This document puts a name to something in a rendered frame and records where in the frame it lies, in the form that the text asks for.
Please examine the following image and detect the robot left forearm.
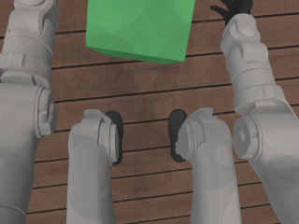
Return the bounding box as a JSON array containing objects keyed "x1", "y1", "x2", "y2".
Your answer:
[{"x1": 0, "y1": 0, "x2": 61, "y2": 90}]

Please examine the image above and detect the right robot upper arm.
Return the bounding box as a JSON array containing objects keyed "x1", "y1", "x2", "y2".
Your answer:
[{"x1": 231, "y1": 112, "x2": 299, "y2": 224}]

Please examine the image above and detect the right robot foot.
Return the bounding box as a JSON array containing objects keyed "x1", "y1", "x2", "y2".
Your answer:
[{"x1": 168, "y1": 109, "x2": 188, "y2": 162}]

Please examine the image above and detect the carton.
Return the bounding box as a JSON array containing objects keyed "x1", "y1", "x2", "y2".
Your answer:
[{"x1": 85, "y1": 0, "x2": 195, "y2": 64}]

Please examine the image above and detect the right robot shin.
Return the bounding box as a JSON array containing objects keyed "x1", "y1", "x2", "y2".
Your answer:
[{"x1": 175, "y1": 107, "x2": 233, "y2": 160}]

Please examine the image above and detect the robot right hand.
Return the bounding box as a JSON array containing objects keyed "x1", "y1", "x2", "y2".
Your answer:
[{"x1": 210, "y1": 0, "x2": 253, "y2": 27}]

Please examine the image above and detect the robot right forearm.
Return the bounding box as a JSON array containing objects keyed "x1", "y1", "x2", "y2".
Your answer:
[{"x1": 220, "y1": 13, "x2": 299, "y2": 120}]

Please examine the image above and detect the left robot upper arm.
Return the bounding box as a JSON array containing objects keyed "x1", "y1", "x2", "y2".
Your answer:
[{"x1": 0, "y1": 82, "x2": 58, "y2": 224}]

